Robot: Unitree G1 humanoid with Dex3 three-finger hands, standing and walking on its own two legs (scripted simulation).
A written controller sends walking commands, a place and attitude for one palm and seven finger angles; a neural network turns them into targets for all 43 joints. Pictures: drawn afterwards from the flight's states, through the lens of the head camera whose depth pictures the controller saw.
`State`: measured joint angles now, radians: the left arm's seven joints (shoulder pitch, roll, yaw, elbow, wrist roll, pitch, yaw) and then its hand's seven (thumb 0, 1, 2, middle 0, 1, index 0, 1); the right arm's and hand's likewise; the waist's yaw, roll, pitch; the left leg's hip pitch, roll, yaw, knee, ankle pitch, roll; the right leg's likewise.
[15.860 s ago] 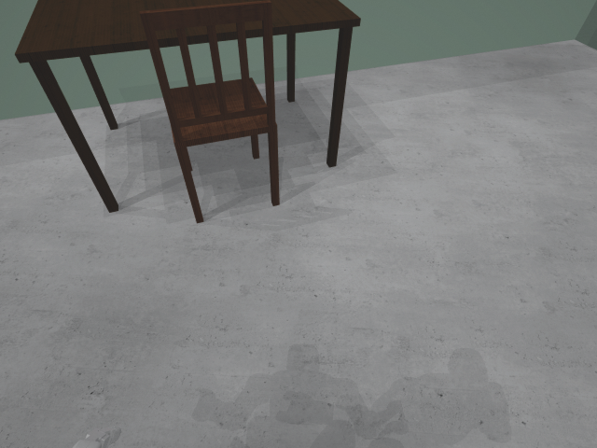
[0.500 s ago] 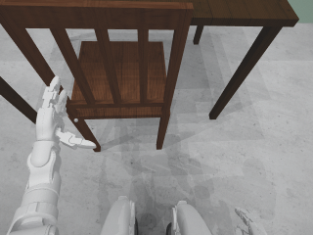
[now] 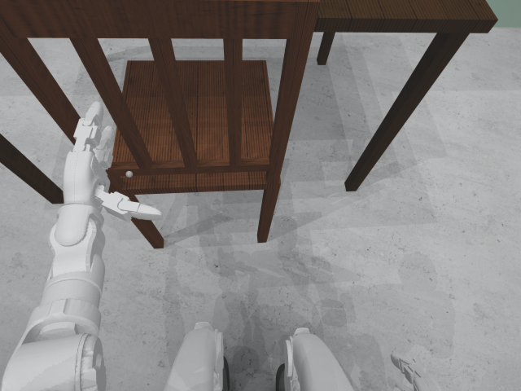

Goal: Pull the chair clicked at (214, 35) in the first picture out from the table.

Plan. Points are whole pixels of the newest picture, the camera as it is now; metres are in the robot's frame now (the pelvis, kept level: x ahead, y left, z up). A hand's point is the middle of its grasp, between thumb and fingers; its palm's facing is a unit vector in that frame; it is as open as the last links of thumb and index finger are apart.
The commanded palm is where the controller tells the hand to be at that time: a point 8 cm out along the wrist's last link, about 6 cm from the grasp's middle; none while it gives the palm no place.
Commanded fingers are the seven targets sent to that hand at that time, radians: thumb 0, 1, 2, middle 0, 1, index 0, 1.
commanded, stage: push the fingers through the gap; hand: left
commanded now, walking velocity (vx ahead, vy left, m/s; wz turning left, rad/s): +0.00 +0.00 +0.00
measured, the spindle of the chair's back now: (178, 114) +0.54 +0.13 +0.03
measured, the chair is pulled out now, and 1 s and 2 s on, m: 0.00 0.00 0.00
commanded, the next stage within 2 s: hook a spindle and tug to test in 1.14 s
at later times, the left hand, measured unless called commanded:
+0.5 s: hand (129, 145) +0.48 +0.20 +0.02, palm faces +0.06 -1.00 -0.03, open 16.9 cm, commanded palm +0.46 +0.24 +0.02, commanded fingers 0.00 -0.50 0.30 -0.06 -0.08 -0.06 -0.08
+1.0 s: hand (132, 134) +0.51 +0.20 +0.02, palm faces +0.06 -1.00 -0.04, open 16.9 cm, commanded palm +0.48 +0.23 +0.02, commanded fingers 0.00 -0.50 0.30 -0.06 -0.08 -0.06 -0.08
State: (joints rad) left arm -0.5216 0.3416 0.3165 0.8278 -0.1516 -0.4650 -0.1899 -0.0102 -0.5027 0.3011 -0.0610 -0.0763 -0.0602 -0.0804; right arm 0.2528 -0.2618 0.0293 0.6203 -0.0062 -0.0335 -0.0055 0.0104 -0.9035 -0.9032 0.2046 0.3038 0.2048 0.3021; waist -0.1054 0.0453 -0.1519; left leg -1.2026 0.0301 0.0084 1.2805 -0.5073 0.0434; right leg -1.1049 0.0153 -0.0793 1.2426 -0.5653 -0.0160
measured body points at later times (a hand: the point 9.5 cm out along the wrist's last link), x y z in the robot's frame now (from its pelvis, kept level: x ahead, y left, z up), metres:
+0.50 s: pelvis +0.01 +0.00 +0.00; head +0.16 +0.02 +0.42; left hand +0.47 +0.25 +0.03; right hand +0.05 -0.27 -0.12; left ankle +0.05 +0.09 -0.62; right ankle +0.01 -0.12 -0.62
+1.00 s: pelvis +0.01 +0.01 -0.01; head +0.17 +0.03 +0.41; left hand +0.50 +0.25 +0.02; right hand +0.02 -0.26 -0.12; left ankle +0.05 +0.09 -0.62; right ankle +0.01 -0.12 -0.62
